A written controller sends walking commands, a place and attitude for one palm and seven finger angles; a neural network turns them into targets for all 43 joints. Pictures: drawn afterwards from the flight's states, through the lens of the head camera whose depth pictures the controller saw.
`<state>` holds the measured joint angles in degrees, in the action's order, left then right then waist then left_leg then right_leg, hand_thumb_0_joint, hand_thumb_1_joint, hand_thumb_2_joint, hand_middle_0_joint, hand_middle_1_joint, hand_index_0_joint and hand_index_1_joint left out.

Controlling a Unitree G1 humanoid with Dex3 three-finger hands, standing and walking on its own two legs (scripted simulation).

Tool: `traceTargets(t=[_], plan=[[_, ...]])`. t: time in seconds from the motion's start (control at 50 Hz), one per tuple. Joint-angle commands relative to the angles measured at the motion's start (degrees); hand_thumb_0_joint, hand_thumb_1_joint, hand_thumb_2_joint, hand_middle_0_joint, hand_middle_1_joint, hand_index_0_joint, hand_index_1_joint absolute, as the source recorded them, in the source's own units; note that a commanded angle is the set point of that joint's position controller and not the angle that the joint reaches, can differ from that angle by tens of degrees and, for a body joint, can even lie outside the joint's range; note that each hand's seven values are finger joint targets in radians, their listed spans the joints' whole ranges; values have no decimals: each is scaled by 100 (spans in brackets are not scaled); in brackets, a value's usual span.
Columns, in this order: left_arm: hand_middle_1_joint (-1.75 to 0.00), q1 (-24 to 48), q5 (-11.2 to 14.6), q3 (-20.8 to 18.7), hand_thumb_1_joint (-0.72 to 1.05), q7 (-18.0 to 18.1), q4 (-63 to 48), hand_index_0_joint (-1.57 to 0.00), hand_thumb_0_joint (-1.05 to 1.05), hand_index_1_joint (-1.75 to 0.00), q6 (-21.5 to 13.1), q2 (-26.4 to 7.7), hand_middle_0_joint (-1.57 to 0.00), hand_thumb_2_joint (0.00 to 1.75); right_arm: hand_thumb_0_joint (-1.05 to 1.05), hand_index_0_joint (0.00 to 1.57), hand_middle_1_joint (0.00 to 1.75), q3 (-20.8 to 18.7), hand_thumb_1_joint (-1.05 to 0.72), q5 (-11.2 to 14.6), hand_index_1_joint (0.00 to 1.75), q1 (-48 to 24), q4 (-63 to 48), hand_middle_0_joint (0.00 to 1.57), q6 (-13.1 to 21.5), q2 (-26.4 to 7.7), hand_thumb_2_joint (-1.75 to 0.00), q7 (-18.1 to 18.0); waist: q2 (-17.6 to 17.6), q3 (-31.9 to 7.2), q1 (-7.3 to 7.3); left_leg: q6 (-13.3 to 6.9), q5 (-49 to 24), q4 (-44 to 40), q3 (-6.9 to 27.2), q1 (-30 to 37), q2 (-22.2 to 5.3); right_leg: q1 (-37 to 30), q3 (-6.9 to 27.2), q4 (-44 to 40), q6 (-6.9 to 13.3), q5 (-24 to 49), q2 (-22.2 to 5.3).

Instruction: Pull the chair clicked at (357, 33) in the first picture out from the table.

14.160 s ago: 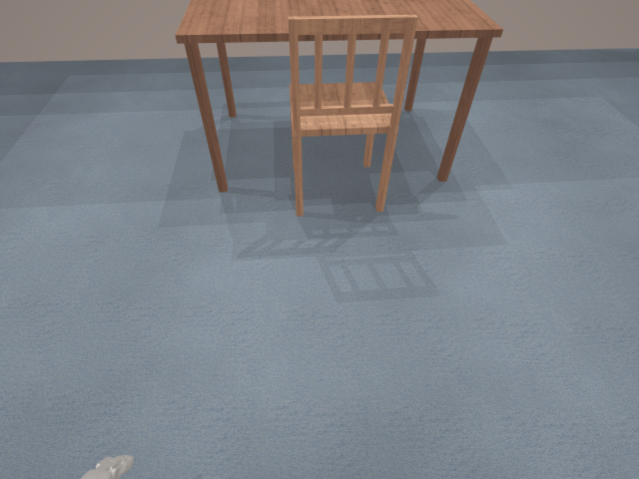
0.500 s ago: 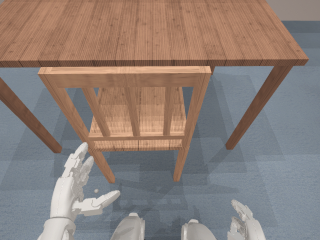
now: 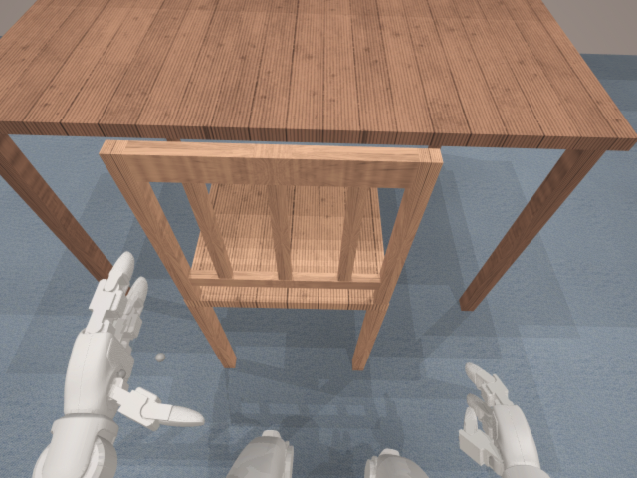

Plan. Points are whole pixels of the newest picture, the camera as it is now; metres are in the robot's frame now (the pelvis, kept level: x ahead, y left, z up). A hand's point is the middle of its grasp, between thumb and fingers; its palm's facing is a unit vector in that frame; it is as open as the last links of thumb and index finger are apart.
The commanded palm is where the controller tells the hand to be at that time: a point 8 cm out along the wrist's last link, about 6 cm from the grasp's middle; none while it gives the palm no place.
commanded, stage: raise the hand toward the chair's back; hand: left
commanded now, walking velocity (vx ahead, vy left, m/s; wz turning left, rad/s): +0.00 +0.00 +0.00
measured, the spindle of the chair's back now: (281, 235) +0.46 +0.10 -0.03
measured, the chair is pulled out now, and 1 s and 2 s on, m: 0.00 0.00 0.00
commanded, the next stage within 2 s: aim the fingers beside a spindle in 0.72 s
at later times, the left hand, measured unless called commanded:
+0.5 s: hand (150, 347) +0.25 +0.21 +0.05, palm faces +0.05 -1.00 -0.04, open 16.9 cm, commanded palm +0.23 +0.27 +0.05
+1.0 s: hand (150, 345) +0.25 +0.21 +0.04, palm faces +0.06 -1.00 -0.04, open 16.9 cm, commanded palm +0.23 +0.26 +0.04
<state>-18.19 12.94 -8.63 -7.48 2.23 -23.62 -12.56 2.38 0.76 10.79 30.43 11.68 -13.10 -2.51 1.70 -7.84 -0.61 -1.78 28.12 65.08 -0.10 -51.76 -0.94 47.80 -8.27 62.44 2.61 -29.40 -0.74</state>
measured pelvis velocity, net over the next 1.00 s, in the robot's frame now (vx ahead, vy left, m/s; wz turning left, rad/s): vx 0.00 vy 0.01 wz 0.00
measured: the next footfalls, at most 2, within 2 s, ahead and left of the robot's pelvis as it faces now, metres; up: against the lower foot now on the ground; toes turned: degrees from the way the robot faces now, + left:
none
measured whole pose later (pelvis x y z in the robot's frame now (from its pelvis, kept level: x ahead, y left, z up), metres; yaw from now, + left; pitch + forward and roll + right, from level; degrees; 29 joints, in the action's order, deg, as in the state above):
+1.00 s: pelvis +0.00 +0.01 +0.00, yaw +0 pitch +14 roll -3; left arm -11.7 14.7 -10.9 -12.3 9.0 -22.6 -14.0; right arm 2.3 0.8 11.8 32.4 12.2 -14.6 -2.6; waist 1.9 -6.7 0.0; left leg -2.7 27.2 64.1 -0.3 -51.5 -0.4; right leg 47.2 -8.1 61.0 1.7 -28.1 -1.1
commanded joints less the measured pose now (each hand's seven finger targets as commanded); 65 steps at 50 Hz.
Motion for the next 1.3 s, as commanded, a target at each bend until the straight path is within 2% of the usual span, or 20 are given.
traceTargets(t=[0.0,0.04,0.08,0.16,0.22,0.3,0.36,0.42,0.48,0.54,0.6,0.64,0.72,0.82,0.94,1.02,1.08,1.12,1.22,1.28], plan=[[-8,438,139,-302,-50,-586,-1086,-6,0,-8,-34,-864,-6,30,0,20,30,-416,-90,77,30,-10,-847,20,301,-907,-90,-173,16,-1394,112,4,-1119,-1035,330,1120,60,-942,627,-1147,-89,1095,41],[-8,445,266,-691,-50,-532,-1621,-6,0,-8,-76,-1135,-6,30,0,20,30,-420,-90,55,30,0,-840,20,327,-850,-90,-187,292,-1957,-25,13,-1685,-1038,316,1503,65,-1298,631,-1105,-87,1655,41],[-8,394,321,-805,-50,-347,-1775,-6,0,-8,-170,-1086,-6,30,0,20,30,-403,-90,37,30,-14,-774,20,348,-759,-90,-171,357,-1881,-54,56,-1995,-1109,362,1694,37,-1257,528,-1057,-74,1834,65],[-8,599,252,-712,-50,-123,-960,-6,0,-8,-271,-803,-6,30,0,20,30,-387,-90,6,30,-38,-522,20,319,-763,-90,-123,49,-993,169,76,-1571,-1090,407,1273,8,-683,427,-1062,-99,1423,91],[-8,746,143,-487,-50,-360,-335,-6,0,-8,-167,-725,-6,30,0,20,30,-385,-90,38,30,-74,-517,20,299,-891,-90,-122,33,-652,246,52,-1022,-1148,407,996,17,-443,443,-1129,-86,894,76],[-8,555,319,-467,-50,-789,-621,-6,0,-8,50,-825,-6,30,0,20,30,-442,-90,96,30,21,-717,20,341,-979,-90,-157,12,-1445,89,35,-1331,-1242,354,1345,52,-1080,523,-1244,-101,1257,49],[-8,468,379,-782,-50,-660,-1232,-6,0,-8,-19,-1138,-6,30,0,20,30,-456,-90,76,30,26,-728,20,376,-934,-90,-138,241,-1753,-28,67,-1847,-1316,401,1698,33,-1285,482,-1203,-94,1625,65],[-8,538,330,-969,-50,-280,-1170,-6,0,-8,-217,-1181,-6,30,0,20,30,-444,-90,18,30,-7,-597,20,360,-872,-90,-110,122,-1282,18,87,-1640,-1328,448,1515,3,-970,419,-1193,-85,1340,103],[-8,695,227,-761,-50,-112,-792,-6,0,-8,-425,-885,-6,30,0,20,30,-421,-90,-4,30,-45,-514,20,358,-869,-90,-51,219,-798,138,104,-1166,-1298,459,1260,7,-523,396,-1134,-69,896,85],[-8,716,158,-565,-50,-265,-536,-6,0,-8,-422,-784,-6,30,0,20,30,-431,-90,12,30,-28,-548,20,343,-933,-90,-35,227,-902,185,93,-1000,-1261,438,1205,8,-471,419,-1104,-68,783,72],[-8,656,198,-500,-50,-523,-744,-6,0,-8,-277,-897,-6,30,0,20,30,-437,-90,40,30,-3,-668,20,342,-987,-90,-58,426,-1308,109,105,-1191,-1337,449,1460,11,-744,443,-1145,-62,939,59],[-8,540,251,-577,-50,-587,-961,-6,0,-8,-192,-1009,-6,30,0,20,30,-445,-90,63,30,20,-709,20,341,-979,-90,-76,311,-1531,84,96,-1415,-1356,468,1602,6,-943,448,-1177,-77,1143,76],[-8,552,315,-807,-50,-419,-1033,-6,0,-8,-204,-1100,-6,30,0,20,30,-424,-90,53,30,-42,-655,20,333,-920,-90,-111,113,-1215,73,93,-1315,-1392,499,1503,0,-863,411,-1225,-87,1049,110],[-8,930,201,-574,-50,-299,-589,-6,0,-8,-315,-829,-6,30,0,20,30,-372,-90,20,30,-86,-580,20,337,-927,-90,-89,106,-743,223,89,-793,-1330,525,1171,14,-381,391,-1143,-88,612,92],[-8,1342,217,-367,-50,-611,-643,-6,0,-8,-273,-800,-6,30,0,20,30,-399,-90,30,30,-19,-635,20,386,-978,-90,-107,213,-1374,192,76,-967,-1189,499,1294,48,-579,482,-1082,-81,782,57],[-8,1145,188,-671,-50,-456,-809,-6,0,-8,-279,-1095,-6,30,0,20,30,-421,-90,5,30,27,-617,20,380,-954,-90,-102,270,-1630,65,109,-1494,-1121,491,1445,29,-704,464,-968,-67,1186,71],[-8,1004,155,-563,-50,-273,-730,-6,0,-8,-302,-866,-6,30,0,20,30,-410,-90,-20,30,-21,-634,20,326,-896,-90,-36,251,-1436,74,132,-1550,-1110,479,1380,27,-551,419,-903,-80,1229,62],[-8,849,147,-810,-50,-178,-412,-6,0,-8,-278,-982,-6,30,0,20,30,-435,-90,-30,30,-27,-600,20,252,-903,-90,-24,-70,-1308,33,99,-1382,-1066,427,1075,40,-616,446,-909,-75,1184,85],[-8,1201,119,-609,-50,-315,-229,-6,0,-8,-309,-850,-6,30,0,20,30,-432,-90,-5,30,-68,-634,20,174,-930,-90,-17,49,-1165,143,55,-990,-926,340,766,58,-417,551,-900,-84,887,65],[-8,1771,146,-470,-50,-430,-405,-6,0,-8,-427,-847,-6,30,0,20,30,-425,-90,-10,30,-29,-595,20,213,-954,-90,-56,171,-1390,232,36,-934,-855,380,867,53,-337,584,-889,-88,795,56]])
